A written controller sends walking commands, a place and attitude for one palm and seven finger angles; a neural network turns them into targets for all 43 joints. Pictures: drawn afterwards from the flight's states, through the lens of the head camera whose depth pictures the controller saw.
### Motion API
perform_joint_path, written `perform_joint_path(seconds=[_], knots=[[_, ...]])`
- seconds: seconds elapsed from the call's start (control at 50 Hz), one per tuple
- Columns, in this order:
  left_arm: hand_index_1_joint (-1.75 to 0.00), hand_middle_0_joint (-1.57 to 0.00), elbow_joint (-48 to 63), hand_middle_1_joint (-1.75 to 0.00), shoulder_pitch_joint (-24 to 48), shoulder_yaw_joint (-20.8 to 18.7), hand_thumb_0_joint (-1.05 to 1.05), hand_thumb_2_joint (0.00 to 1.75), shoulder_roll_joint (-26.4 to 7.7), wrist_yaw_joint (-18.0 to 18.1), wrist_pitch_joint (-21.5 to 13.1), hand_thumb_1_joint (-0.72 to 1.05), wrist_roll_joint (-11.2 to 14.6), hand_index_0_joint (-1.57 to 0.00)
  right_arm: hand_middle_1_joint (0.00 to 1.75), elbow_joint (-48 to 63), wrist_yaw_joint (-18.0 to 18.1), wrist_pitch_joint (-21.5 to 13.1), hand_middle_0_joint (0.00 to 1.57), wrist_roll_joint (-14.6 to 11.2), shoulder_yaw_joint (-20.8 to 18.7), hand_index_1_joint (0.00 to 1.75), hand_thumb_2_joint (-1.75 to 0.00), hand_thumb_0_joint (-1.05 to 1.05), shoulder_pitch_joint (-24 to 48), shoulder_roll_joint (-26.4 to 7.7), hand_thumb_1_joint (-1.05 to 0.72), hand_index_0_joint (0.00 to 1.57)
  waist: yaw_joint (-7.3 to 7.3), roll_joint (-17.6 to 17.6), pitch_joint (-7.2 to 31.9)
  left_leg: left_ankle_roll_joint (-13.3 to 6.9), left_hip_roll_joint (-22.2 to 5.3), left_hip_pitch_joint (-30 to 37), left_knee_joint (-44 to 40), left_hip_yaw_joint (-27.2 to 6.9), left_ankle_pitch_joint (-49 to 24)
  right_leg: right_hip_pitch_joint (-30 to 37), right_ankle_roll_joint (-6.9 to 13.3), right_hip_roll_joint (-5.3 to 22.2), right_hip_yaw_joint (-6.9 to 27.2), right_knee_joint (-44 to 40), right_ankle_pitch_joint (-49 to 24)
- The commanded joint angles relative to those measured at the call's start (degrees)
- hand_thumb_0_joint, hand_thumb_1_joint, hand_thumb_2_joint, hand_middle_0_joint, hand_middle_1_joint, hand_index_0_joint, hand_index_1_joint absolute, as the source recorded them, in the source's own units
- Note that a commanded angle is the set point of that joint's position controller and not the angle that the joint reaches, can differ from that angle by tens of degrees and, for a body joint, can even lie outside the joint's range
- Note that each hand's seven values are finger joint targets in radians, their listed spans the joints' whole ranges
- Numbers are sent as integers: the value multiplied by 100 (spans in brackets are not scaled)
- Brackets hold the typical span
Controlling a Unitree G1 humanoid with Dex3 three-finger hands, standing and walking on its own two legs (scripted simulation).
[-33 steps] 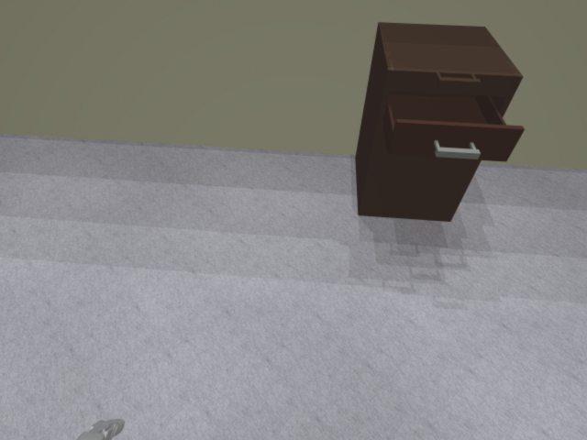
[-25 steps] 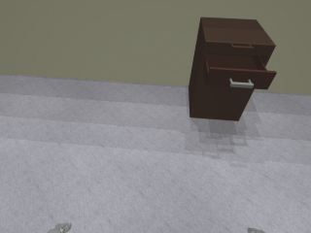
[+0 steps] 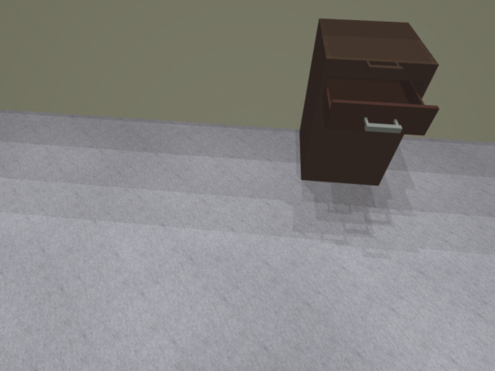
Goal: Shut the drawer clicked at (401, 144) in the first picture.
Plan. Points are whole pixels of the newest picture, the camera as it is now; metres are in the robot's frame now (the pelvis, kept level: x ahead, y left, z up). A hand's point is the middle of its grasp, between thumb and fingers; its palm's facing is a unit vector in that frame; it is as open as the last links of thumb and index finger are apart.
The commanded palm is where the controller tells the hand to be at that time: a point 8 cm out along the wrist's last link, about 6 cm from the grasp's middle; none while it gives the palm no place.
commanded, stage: stand and wait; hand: left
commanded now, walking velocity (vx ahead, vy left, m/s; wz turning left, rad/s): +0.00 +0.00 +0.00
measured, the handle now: (381, 124) +1.01 -0.45 -0.20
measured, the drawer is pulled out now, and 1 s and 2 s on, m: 0.19 0.19 0.19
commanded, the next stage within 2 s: look at it before walking up in 0.16 s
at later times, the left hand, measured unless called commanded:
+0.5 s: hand out of the picture +0.07 +0.24 -0.15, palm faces -0.03 -0.95 -0.32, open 7.4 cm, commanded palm none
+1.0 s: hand out of the picture +0.07 +0.24 -0.16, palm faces -0.04 -0.94 -0.33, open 7.4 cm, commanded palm none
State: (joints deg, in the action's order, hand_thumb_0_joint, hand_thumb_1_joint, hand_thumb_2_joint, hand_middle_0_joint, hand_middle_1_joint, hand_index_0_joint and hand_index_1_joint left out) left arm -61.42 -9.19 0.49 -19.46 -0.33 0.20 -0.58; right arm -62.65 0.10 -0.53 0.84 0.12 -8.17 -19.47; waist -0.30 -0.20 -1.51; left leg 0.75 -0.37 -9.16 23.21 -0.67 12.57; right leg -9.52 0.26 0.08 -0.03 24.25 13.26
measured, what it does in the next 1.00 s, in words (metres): stands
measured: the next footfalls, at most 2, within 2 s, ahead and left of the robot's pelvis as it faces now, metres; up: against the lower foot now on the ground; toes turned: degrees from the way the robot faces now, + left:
left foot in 1.86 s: +0.05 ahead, +0.11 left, +0.00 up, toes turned -30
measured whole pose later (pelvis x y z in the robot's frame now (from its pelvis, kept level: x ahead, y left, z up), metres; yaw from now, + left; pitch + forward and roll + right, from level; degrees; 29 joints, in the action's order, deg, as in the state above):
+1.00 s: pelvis +0.00 +0.00 +0.00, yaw -2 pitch -1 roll +0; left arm -61.5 -9.4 0.1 -18.6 0.0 0.5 -0.7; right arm -63.0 0.5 -0.6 0.8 0.0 -6.8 -18.7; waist -1.0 -0.2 -1.4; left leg 1.2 -1.4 -8.7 22.1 0.8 12.1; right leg -9.7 0.5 -0.9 1.4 23.0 12.0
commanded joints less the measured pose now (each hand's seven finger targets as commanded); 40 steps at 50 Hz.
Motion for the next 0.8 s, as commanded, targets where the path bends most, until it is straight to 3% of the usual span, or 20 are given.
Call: perform_joint_path(seconds=[0.0, 0.3, 0.62, 0.78], knots=[[-30, -20, 345, -30, 324, -242, 0, 90, -1176, 95, -164, 90, 15, -20, 30, 385, 73, -139, 20, -28, -217, 30, -90, 0, 365, -1134, -90, 20, 17, 84, 338, -225, -600, 42, -362, -468, -698, 68, 191, 700, 629, -498, -653], [-30, -20, 292, -30, 313, -235, 0, 90, -1143, 93, -158, 90, 0, -20, 30, 289, 62, -142, 20, -26, -214, 30, -90, 0, 335, -1107, -90, 20, 7, 9, 202, -215, -611, 38, -506, -501, -550, -37, 164, 673, 656, -632, -373], [-30, -20, 255, -30, 243, -231, 0, 90, -1127, 99, -173, 90, -1, -20, 30, 268, 71, -154, 20, -49, -204, 30, -90, 0, 299, -1115, -90, 20, 10, 47, 408, -215, -648, 202, -490, -508, -913, 141, 160, 677, 600, -576, -851], [-30, -20, 224, -30, 237, -224, 0, 90, -1131, 99, -174, 90, -1, -20, 30, 239, 72, -139, 20, -40, -199, 30, -90, 0, 323, -1119, -90, 20, 20, 59, 272, -198, -643, 213, -533, -481, -820, 64, 161, 683, 636, -652, -799]])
